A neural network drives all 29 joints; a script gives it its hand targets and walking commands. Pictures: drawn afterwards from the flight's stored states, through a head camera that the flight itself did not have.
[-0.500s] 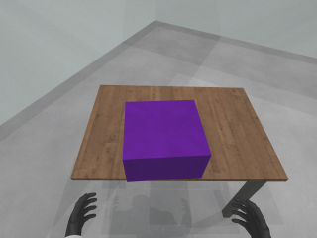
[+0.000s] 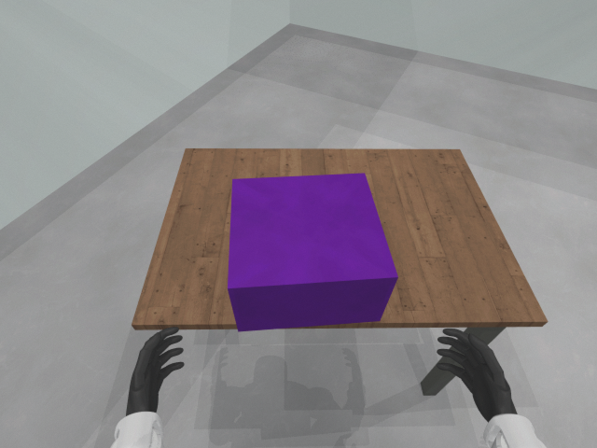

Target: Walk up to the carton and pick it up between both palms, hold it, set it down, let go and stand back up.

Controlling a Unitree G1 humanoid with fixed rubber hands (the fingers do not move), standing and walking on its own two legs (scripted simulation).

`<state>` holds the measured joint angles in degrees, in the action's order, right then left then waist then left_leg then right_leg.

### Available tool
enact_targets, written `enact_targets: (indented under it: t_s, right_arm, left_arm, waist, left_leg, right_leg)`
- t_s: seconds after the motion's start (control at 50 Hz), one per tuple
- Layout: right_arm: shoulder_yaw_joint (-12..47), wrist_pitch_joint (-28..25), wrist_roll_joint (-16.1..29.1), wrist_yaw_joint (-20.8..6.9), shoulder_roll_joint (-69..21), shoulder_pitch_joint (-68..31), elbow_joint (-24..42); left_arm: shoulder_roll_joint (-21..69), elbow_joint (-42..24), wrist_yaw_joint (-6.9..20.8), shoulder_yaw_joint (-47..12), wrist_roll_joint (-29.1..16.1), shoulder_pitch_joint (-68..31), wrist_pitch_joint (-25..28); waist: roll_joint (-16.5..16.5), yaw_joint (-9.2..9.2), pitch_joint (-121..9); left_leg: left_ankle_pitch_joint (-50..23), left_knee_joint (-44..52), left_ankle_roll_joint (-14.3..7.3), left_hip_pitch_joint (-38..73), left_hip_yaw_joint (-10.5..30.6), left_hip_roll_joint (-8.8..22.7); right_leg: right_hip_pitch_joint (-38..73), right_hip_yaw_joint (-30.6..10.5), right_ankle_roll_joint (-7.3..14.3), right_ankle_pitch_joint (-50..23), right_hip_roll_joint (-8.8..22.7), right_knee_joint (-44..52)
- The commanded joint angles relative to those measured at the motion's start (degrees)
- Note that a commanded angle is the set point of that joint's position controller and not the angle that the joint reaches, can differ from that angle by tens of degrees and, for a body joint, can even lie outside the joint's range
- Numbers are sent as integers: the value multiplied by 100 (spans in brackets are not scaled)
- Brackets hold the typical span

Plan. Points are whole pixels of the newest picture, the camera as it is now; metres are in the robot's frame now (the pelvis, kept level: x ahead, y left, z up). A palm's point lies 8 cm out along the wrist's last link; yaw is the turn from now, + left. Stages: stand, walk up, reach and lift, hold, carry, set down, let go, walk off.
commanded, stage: reach and lift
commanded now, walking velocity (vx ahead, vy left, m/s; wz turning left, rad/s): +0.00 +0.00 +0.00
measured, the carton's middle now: (304, 248) +0.49 +0.03 -0.09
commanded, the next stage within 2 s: none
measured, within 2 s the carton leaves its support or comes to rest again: neither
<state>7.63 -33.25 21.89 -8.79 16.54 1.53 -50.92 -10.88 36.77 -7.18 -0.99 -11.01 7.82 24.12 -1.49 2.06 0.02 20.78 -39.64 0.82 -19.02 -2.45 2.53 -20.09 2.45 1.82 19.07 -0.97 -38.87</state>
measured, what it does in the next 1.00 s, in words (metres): stands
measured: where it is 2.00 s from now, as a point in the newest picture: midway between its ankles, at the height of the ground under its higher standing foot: outside the picture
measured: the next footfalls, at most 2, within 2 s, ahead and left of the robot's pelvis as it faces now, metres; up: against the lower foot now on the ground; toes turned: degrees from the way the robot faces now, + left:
none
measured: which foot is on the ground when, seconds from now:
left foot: down 0.00-1.00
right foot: down 0.00-1.00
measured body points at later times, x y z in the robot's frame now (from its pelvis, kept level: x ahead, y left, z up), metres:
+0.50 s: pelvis -0.01 +0.00 +0.00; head +0.02 +0.01 +0.45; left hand +0.26 +0.25 -0.02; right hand +0.31 -0.22 -0.01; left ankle +0.00 +0.12 -0.72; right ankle +0.02 -0.10 -0.72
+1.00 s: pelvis -0.01 +0.00 +0.00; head +0.04 +0.01 +0.44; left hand +0.34 +0.26 +0.01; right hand +0.39 -0.21 +0.03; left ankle +0.00 +0.13 -0.72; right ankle +0.02 -0.10 -0.72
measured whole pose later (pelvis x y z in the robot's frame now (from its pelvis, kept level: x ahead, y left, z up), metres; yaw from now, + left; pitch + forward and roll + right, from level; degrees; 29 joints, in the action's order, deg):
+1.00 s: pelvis -0.01 +0.00 +0.00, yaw +0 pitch +14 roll -1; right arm 9.1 -16.1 27.1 -6.6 22.0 -33.4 -61.6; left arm -16.0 51.9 -5.4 -0.1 -17.8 -26.1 13.1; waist -1.5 3.3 -8.8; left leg 17.3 -39.3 1.1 -35.8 -0.9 2.5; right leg -36.1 2.6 2.2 15.4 -1.6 -37.6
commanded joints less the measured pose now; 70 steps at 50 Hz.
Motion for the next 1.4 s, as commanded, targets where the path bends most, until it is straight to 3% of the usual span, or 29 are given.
enact_targets:
  t_s: [0.0, 0.18, 0.44, 0.76, 1.1, 1.38]
  right_arm:
    - [-323, -144, 32, 56, 1150, -1377, 821]
    - [-407, 225, 75, 142, 1258, -2179, 628]
    - [-459, 591, 141, 170, 1404, -3373, 797]
    - [-301, 1064, 455, 231, 1816, -4888, 216]
    - [-121, 1645, 591, 293, 2018, -6687, -384]
    - [-145, 1980, 573, 470, 2264, -7893, -524]
  left_arm:
    - [-768, -1042, -15, 335, -31, -1225, 212]
    - [-820, -905, 56, 347, -148, -1905, -93]
    - [-1063, -845, 24, 381, -341, -3090, -275]
    - [-1357, -102, 134, 453, -480, -4685, -609]
    - [-1755, 946, 248, 187, -888, -6788, -891]
    - [-2016, 1262, 309, -10, -1173, -8122, -1182]
  waist:
    - [90, 38, -1228]
    - [38, -48, -1534]
    - [64, 2, -2453]
    - [58, 73, -3762]
    - [75, 265, -4833]
    - [-25, 347, -6043]
  left_leg:
    - [-1173, 796, 157, -134, -10, -339]
    - [-1367, 813, 187, -162, 75, -296]
    - [-1520, 742, 177, -452, 75, -296]
    - [-2217, 548, 219, -607, 89, -260]
    - [-2293, 277, 217, -1051, 80, -219]
    - [-2502, 61, 217, -1403, 20, -189]
  right_leg:
    - [680, -482, -38, -981, 4, 884]
    - [767, -466, -71, -1178, 7, 880]
    - [903, -482, -112, -1584, 11, 675]
    - [794, -407, -196, -2369, -24, 535]
    - [266, -296, -266, -2341, -43, 239]
    - [-96, -197, -307, -2630, -71, -10]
